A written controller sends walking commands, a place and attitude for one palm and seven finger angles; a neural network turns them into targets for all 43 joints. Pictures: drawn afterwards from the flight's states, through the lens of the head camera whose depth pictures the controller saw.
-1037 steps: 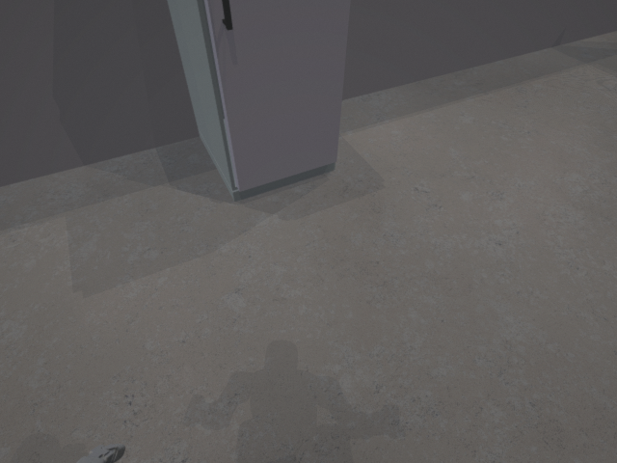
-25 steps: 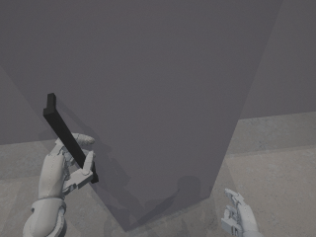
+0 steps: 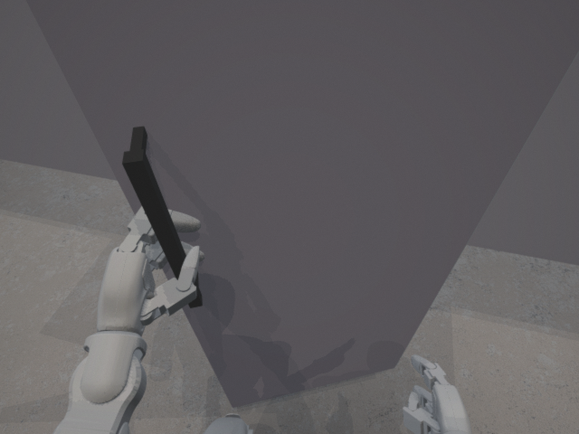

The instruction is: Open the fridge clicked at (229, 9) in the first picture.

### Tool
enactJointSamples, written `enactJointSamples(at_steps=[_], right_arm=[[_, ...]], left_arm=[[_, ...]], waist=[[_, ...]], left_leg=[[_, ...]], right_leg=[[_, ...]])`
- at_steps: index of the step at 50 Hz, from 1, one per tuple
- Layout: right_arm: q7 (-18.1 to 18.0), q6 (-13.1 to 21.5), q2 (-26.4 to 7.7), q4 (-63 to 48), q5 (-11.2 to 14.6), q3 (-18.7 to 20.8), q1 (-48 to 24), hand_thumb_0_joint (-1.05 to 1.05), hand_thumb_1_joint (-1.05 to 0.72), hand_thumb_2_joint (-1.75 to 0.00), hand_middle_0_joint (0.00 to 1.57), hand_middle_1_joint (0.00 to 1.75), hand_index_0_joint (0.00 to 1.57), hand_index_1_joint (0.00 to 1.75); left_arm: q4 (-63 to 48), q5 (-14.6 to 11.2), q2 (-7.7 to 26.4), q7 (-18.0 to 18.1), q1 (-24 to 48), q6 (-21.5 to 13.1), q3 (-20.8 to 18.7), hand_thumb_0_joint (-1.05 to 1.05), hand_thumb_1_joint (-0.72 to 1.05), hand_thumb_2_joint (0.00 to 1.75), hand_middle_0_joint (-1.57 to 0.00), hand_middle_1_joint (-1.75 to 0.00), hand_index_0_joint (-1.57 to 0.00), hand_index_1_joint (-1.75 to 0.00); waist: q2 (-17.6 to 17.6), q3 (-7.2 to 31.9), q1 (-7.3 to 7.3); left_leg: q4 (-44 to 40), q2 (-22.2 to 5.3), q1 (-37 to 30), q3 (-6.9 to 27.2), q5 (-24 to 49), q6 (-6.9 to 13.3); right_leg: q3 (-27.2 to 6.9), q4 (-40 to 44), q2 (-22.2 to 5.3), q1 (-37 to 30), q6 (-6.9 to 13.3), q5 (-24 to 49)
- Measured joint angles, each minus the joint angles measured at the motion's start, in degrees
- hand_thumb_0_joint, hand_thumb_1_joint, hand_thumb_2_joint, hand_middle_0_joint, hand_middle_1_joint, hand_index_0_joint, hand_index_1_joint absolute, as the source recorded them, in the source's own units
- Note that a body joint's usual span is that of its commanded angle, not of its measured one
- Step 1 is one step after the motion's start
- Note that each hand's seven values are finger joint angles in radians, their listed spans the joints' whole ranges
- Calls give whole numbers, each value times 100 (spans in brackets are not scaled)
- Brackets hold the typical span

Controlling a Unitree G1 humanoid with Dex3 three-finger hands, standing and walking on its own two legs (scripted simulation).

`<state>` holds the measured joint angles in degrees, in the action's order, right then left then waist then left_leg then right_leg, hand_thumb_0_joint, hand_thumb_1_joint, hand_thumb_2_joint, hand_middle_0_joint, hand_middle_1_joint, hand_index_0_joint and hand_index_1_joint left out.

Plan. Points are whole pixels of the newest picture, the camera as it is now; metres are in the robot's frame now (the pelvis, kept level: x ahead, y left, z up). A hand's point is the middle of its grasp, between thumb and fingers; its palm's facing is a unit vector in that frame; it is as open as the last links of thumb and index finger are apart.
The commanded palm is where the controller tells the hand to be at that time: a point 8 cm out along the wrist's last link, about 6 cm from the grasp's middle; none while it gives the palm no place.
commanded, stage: walk backward, drawing the door open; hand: left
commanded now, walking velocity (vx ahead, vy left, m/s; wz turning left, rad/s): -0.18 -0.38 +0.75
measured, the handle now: (172, 233) +0.30 +0.14 +0.17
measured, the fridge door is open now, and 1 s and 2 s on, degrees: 27 81 84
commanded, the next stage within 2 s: stop walking and hold the door back in 0.80 s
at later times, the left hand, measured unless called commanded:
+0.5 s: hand out of the picture +0.08 +0.00 +0.15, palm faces +0.38 -0.90 -0.22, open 6.3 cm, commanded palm +0.04 +0.04 +0.15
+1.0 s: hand out of the picture -0.03 -0.21 +0.15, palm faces +0.61 -0.77 -0.18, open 6.6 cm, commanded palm -0.06 -0.14 +0.14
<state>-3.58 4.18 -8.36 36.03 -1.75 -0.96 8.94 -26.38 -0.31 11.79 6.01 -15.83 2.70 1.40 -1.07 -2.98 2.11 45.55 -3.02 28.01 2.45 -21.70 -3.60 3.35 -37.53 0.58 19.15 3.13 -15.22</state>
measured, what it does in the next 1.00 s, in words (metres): steps to the right, turning left: left foot, then right foot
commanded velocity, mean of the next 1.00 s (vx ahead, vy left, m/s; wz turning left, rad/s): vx -0.11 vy -0.32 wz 0.66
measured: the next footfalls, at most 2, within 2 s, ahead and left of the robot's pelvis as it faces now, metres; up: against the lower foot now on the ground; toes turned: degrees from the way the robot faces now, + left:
left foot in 0.18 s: +0.00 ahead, +0.10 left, +0.00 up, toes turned +18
right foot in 0.38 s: +0.08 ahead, -0.21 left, +0.00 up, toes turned +16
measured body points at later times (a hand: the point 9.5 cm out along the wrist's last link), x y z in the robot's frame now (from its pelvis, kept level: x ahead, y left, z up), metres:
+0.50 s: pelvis -0.11 -0.19 +0.00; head -0.10 -0.21 +0.45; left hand +0.06 +0.05 +0.16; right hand +0.14 -0.33 -0.09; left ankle -0.12 -0.05 -0.65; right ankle +0.04 -0.22 -0.72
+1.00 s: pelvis -0.15 -0.43 +0.00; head -0.15 -0.43 +0.45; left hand -0.07 -0.17 +0.16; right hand +0.14 -0.46 -0.07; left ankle -0.21 -0.35 -0.69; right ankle -0.01 -0.41 -0.72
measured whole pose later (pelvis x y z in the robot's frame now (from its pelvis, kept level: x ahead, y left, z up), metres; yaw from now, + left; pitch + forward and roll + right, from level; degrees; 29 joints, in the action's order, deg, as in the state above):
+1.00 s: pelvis -0.15 -0.43 +0.00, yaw +47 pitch -4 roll +1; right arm -3.6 5.3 -11.9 34.8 -1.0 0.7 10.9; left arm -21.6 3.3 9.7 2.5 -11.3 -2.0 12.7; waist 0.6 -3.4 0.8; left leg 51.3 -1.6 19.7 -8.2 -32.8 -0.4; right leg 10.3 -34.4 -4.9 20.6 3.1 -9.5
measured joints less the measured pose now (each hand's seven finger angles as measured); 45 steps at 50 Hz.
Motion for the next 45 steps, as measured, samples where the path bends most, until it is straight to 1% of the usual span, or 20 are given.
enactJointSamples(at_steps=[2, 4, 7, 9, 12, 14, 16, 18, 20, 24, 26, 29, 31, 33, 35, 37, 39, 41, 43, 45], right_arm=[[-47, 31, -71, 36, -5, 45, 82, 2, -90, -90, 20, 30, 20, 30], [-93, 69, -137, 3, -5, 68, 184, 2, -90, -90, 20, 30, 20, 30], [-155, 141, -254, -154, -15, 73, 298, 2, -90, -90, 20, 30, 20, 30], [-172, 194, -380, -377, -17, 72, 350, 2, -90, -90, 20, 30, 20, 30], [-119, 124, -250, -376, -62, 124, 129, 2, -90, -90, 20, 30, 20, 30], [-34, 65, -187, -311, -76, 96, 50, 2, -90, -90, 20, 30, 20, 30], [40, 41, -183, -250, -47, 84, 26, 2, -90, -90, 20, 30, 20, 30], [90, 19, -171, -221, 24, 79, 64, 2, -90, -90, 20, 30, 20, 30], [112, -17, -120, -154, 97, 86, -19, 2, -90, -90, 20, 30, 20, 30], [56, -100, -136, -68, 87, 138, -88, 2, -90, -90, 20, 30, 20, 30], [27, -120, -156, -137, 84, 127, 8, 2, -90, -90, 20, 30, 20, 30], [-4, -36, -238, -344, 75, 76, 223, 2, -90, -90, 20, 30, 20, 30], [-16, 43, -287, -523, 32, 85, 265, 2, -90, -90, 20, 30, 20, 30], [26, 8, -211, -417, 7, 89, 219, 2, -90, -90, 20, 30, 20, 30], [126, -63, -203, -265, 28, 73, 239, 2, -90, -90, 20, 30, 20, 30], [196, -114, -239, -132, 41, 80, 276, 2, -90, -90, 20, 30, 20, 30], [230, -94, -193, -63, 85, 105, 368, 2, -90, -90, 20, 30, 20, 30], [224, -33, -134, 35, 112, 150, 240, 2, -90, -90, 20, 30, 20, 30], [171, 6, -148, 86, 95, 208, 107, 2, -90, -90, 20, 30, 20, 30], [137, 49, -154, 37, 108, 239, 82, 2, -90, -90, 20, 30, 20, 30]], left_arm=[[82, 57, -37, -67, 22, 26, 93, 0, 70, 77, -46, -140, -31, -140], [146, 88, -62, -144, 43, -30, 185, 0, 70, 76, -45, -139, -31, -139], [87, 83, -104, -219, 84, -107, 333, 1, 70, 77, -45, -139, -31, -137], [-86, 55, -145, -218, 89, -156, 415, 1, 71, 78, -45, -139, -30, -135], [-45, 31, -37, -199, 279, -376, 332, 0, 71, 79, -45, -140, -29, -134], [14, 55, -2, -212, 319, -344, 246, -1, 70, 78, -45, -140, -29, -134], [95, 64, -18, -222, 320, -292, 218, -1, 69, 77, -45, -140, -29, -134], [127, 30, -39, -188, 276, -207, 223, -1, 69, 77, -45, -140, -29, -134], [65, 29, -46, -127, 258, -106, 168, -1, 69, 77, -45, -140, -28, -134], [141, 99, -89, -174, 305, -61, 237, -1, 69, 76, -45, -140, -28, -134], [158, 120, -71, -242, 282, -84, 331, -1, 68, 75, -45, -140, -28, -135], [28, 146, -86, -325, 227, -100, 506, -1, 68, 75, -45, -140, -29, -134], [-86, 165, -75, -309, 291, -234, 573, -1, 67, 76, -45, -140, -27, -133], [-14, 241, -45, -324, 339, -381, 570, -2, 68, 75, -45, -140, -25, -130], [49, 272, -49, -355, 307, -359, 613, -2, 68, 75, -45, -140, -25, -129], [127, 241, -121, -345, 218, -339, 698, -1, 68, 76, -45, -140, -26, -130], [100, 215, -135, -310, 93, -289, 749, -1, 68, 76, -44, -139, -27, -131], [4, 230, -139, -285, 81, -275, 694, -1, 68, 77, -44, -139, -27, -131], [54, 248, -160, -320, 145, -308, 704, -1, 67, 77, -44, -139, -27, -131], [110, 251, -138, -373, 171, -361, 762, -1, 66, 76, -44, -139, -28, -132]], waist=[[62, 58, 28], [155, 77, 47], [238, 80, 68], [145, 113, 46], [346, -212, -7], [297, -329, 21], [77, -352, 18], [-88, -240, -36], [-56, -187, -123], [40, -295, -21], [116, -263, 27], [143, -84, 33], [46, -121, 78], [108, -329, 59], [-5, -355, 41], [-241, -294, -22], [-239, -70, -109], [-47, -23, -207], [-7, -189, -110], [95, -279, -31]], left_leg=[[1193, 64, 221, -294, -519, 75], [1492, 56, 103, -640, -711, 93], [565, 7, -435, -987, -521, 129], [-522, -107, -922, -953, 368, 277], [-437, -87, -867, -828, 575, 263], [-591, -126, -866, -587, 685, 120], [-807, -245, -809, -263, 945, -23], [-880, -342, -645, -15, 997, -67], [-288, -306, -283, 57, 114, -26], [1978, -88, 194, -460, -839, 111], [1832, -42, -88, -848, -1063, 155], [410, 19, -851, -1158, -1038, 283], [-209, -93, -849, -898, 90, 491], [-96, -134, -788, -689, 473, 397], [-306, -223, -768, -386, 637, 247], [-655, -376, -722, -70, 911, 73], [-759, -384, -501, 99, 733, -1], [358, -226, 15, 79, -240, -13], [1692, -87, 310, -85, -701, 72], [2149, -23, 233, -480, -950, 130]], right_leg=[[258, 119, -115, -49, 121, 72], [500, 241, -229, -91, 187, 124], [863, 217, -340, 40, 282, 177], [1049, -154, -293, 366, 290, 91], [277, -1536, -97, 909, -295, -704], [-98, -2059, 30, 1038, -473, -757], [-279, -1698, 69, 845, -521, -723], [-344, -636, -24, 345, -435, -699], [-162, -112, -172, 302, -234, 118], [306, -26, -400, 282, 31, 542], [555, 170, -497, 242, 115, 671], [904, 204, -513, 481, 212, 772], [765, -763, -340, 1015, -114, -3], [173, -2050, -137, 1263, -407, -228], [-111, -2563, -16, 1182, -535, -357], [-230, -1897, 57, 675, -512, -661], [-282, -438, -57, -84, -335, -834], [-249, 16, -217, -48, -171, -183], [-10, -63, -310, -27, -184, 100], [220, 46, -433, -85, -146, 225]])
